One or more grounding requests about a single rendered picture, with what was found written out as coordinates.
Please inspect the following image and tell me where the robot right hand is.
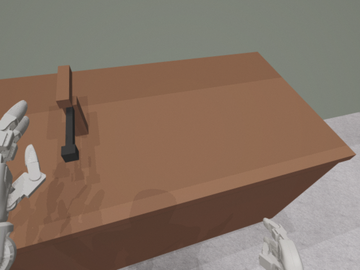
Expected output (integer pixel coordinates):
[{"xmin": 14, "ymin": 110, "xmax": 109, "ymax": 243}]
[{"xmin": 259, "ymin": 218, "xmax": 304, "ymax": 270}]

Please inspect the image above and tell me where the robot left forearm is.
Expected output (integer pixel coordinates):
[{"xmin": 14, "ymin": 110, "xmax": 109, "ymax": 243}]
[{"xmin": 0, "ymin": 222, "xmax": 17, "ymax": 270}]

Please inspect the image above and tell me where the tap lever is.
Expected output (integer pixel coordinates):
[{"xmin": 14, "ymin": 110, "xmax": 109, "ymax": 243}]
[{"xmin": 61, "ymin": 107, "xmax": 79, "ymax": 163}]

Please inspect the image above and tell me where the counter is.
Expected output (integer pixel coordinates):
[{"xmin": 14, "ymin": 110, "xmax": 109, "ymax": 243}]
[{"xmin": 0, "ymin": 52, "xmax": 356, "ymax": 270}]

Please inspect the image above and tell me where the robot left hand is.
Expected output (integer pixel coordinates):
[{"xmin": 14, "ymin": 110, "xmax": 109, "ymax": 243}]
[{"xmin": 0, "ymin": 100, "xmax": 46, "ymax": 222}]

